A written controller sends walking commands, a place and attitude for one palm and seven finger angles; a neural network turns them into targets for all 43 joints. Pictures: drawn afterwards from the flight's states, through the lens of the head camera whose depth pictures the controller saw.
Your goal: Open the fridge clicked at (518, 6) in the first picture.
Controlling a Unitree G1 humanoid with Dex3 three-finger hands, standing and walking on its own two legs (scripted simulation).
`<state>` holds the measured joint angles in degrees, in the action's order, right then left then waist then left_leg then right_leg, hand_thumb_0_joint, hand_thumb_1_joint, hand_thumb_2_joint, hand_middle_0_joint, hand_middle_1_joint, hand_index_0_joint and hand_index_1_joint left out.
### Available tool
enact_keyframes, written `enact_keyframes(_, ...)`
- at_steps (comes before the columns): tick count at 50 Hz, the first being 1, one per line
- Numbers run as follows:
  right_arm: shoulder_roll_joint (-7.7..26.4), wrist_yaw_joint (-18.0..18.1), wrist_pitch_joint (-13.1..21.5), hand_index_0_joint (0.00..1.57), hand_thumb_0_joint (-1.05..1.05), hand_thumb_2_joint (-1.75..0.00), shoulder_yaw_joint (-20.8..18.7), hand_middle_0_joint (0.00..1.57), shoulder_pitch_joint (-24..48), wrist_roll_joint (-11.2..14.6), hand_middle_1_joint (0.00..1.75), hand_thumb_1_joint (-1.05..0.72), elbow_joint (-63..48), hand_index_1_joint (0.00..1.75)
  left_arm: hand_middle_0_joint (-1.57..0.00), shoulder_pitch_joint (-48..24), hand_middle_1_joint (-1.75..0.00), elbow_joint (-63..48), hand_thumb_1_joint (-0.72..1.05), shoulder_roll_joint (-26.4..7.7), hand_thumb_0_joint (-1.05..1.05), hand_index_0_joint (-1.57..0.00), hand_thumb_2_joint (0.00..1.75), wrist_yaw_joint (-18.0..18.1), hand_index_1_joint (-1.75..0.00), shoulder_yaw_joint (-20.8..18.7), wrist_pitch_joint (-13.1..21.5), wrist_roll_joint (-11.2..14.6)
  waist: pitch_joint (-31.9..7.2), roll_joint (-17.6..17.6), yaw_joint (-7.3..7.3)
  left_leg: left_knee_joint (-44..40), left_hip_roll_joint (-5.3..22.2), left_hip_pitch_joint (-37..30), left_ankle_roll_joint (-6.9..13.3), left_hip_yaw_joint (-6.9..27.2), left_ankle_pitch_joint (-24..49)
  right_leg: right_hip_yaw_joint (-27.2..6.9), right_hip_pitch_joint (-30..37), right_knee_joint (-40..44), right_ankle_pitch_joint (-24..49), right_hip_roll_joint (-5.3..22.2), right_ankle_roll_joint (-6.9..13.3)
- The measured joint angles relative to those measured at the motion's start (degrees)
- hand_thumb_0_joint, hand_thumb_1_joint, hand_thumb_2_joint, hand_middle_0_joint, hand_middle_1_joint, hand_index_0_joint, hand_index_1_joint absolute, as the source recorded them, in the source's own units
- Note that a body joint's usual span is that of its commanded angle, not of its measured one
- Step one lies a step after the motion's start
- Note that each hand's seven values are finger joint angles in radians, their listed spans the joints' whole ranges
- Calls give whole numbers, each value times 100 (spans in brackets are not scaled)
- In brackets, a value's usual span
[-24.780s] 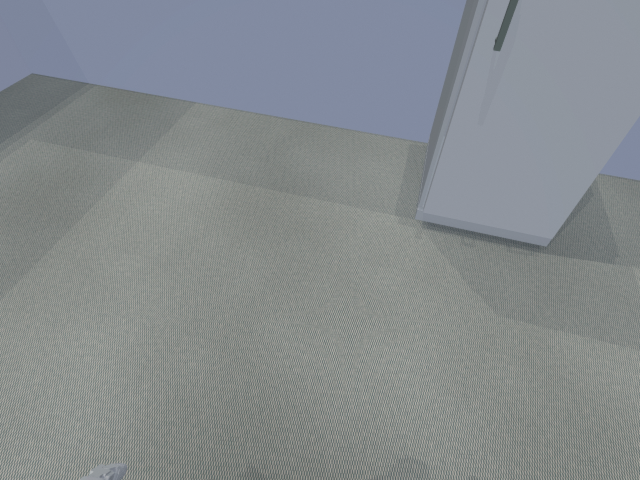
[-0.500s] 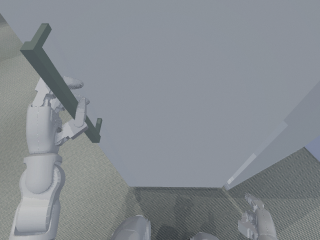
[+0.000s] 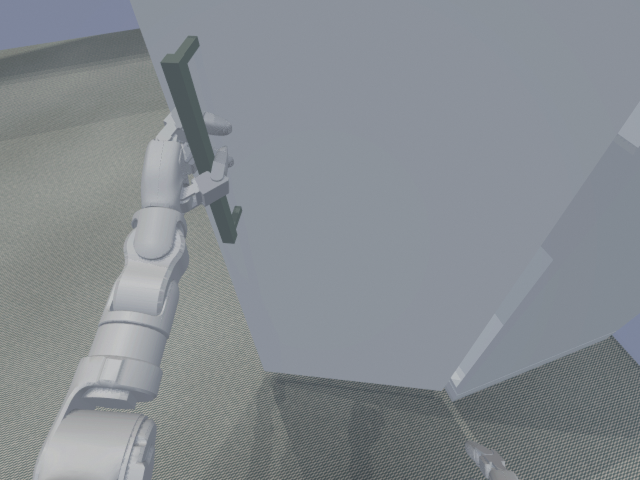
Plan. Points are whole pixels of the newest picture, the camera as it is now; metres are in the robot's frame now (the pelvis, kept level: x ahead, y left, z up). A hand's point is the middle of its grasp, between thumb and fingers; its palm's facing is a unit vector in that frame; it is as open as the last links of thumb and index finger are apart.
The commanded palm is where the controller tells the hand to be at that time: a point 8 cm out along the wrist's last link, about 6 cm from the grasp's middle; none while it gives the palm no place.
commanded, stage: stop walking and hold the door back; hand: left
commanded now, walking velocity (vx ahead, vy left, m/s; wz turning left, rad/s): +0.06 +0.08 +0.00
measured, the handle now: (213, 157) +0.45 +0.17 +0.16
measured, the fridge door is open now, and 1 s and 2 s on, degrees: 64 59 60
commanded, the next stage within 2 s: loosen the grip on the handle in 0.62 s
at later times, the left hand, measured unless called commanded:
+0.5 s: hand (223, 171) +0.42 +0.15 +0.17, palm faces +0.11 -0.98 -0.15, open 5.3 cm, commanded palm +0.40 +0.20 +0.16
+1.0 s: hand (223, 164) +0.44 +0.16 +0.16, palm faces +0.15 -0.97 -0.18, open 9.6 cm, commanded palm +0.39 +0.20 +0.16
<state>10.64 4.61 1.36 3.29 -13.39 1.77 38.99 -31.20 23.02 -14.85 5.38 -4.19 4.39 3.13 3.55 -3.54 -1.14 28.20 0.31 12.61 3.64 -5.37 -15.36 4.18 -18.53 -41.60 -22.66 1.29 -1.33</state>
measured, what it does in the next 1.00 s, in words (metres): steps on the spot: right foot, then left foot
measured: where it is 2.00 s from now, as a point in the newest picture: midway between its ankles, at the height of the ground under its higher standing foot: outside the picture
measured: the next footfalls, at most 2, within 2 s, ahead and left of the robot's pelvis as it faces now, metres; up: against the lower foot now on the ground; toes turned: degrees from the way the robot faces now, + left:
right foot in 0.06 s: +0.02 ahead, -0.12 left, +0.00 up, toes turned -6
left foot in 0.34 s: +0.07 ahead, +0.13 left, +0.00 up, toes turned +3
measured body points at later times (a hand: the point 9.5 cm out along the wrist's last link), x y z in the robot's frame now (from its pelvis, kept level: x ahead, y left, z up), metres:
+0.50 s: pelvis -0.02 +0.01 +0.00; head +0.00 +0.01 +0.44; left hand +0.41 +0.21 +0.18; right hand +0.08 -0.26 -0.11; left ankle +0.03 +0.12 -0.74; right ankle -0.03 -0.12 -0.72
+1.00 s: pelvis -0.02 +0.00 -0.01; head +0.00 +0.01 +0.44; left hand +0.42 +0.21 +0.18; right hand +0.05 -0.29 -0.10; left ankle +0.03 +0.12 -0.74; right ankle -0.02 -0.11 -0.74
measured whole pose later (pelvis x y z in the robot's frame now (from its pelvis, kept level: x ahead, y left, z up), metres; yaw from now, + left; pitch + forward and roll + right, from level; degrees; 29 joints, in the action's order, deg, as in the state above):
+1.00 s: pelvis -0.02 +0.00 -0.01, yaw -4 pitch +2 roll +0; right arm 16.1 -0.8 7.6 -2.1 -18.6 0.4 39.1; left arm -38.7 39.1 -20.4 3.2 -14.5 7.4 -2.2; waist -0.8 1.4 4.2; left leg 31.1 4.3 20.2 -0.5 -6.1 -12.6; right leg 2.6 -17.7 -32.0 -16.3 0.4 0.9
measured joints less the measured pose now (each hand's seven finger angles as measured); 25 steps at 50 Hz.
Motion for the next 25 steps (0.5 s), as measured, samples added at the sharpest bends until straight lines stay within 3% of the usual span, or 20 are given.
enact_keyframes(3,-32,22,-16,20,1,-90,53,20,-168,-9,30,-90,136,30,-45,-166,-140,245,69,-240,-2,-40,81,-81,-140,-166,54,-17,10,92,18,440,33,218,-110,-49,-191,-42,473,1129,696,74,101)
enact_keyframes(6,131,61,-57,20,1,-90,-71,21,-135,1,30,-90,281,30,-45,-223,-140,504,68,-341,-3,-39,81,-72,-140,-436,174,-60,93,-92,227,1117,113,484,-275,171,-784,30,419,942,665,-38,151)
enact_keyframes(10,416,127,-52,20,1,-90,-270,21,-81,16,30,-90,425,30,-45,-457,-140,940,69,-357,-5,-40,82,-157,-140,-585,242,-133,213,41,318,2146,-5,860,-410,387,-1159,-42,491,952,650,81,129)
enact_keyframes(14,678,181,-17,20,1,-90,-382,20,-18,-28,30,-90,387,30,-45,-729,-140,1374,69,-356,-6,-42,82,-240,-140,-642,340,-191,228,257,417,1384,113,722,-435,251,-691,-123,491,955,705,247,41)
enact_keyframes(17,828,180,37,20,1,-90,-486,20,19,-40,30,-90,312,30,-45,-904,-140,1569,69,-297,-6,-44,82,-260,-140,-623,392,-178,177,301,486,372,199,339,-430,136,102,-149,399,775,632,279,-60)
enact_keyframes(19,794,174,54,20,1,-90,-558,20,79,-11,30,-90,257,30,-45,-938,-140,1574,71,-294,-5,-44,82,-246,-140,-573,433,-138,194,405,454,398,164,346,-348,12,339,-285,313,605,479,310,-53)
enact_keyframes(21,696,162,99,20,1,-90,-559,20,58,12,30,-90,137,30,-45,-870,-140,1494,72,-263,-5,-43,82,-186,-140,-530,425,-79,141,359,405,441,240,405,-283,-50,228,-351,101,121,-39,163,10)
enact_keyframes(23,527,141,162,20,1,-90,-484,20,29,10,30,-90,49,30,-45,-795,-140,1386,73,-257,-5,-42,81,-166,-140,-510,417,-68,120,271,404,363,344,439,-270,-8,234,-293,-19,-216,-246,-22,40)
enact_keyframes(25,338,93,206,20,1,-90,-362,20,-17,4,30,-90,-9,30,-45,-759,-140,1247,73,-264,-5,-42,80,-159,-140,-464,367,-58,127,237,329,304,435,462,-313,16,289,-184,66,41,-160,-129,52)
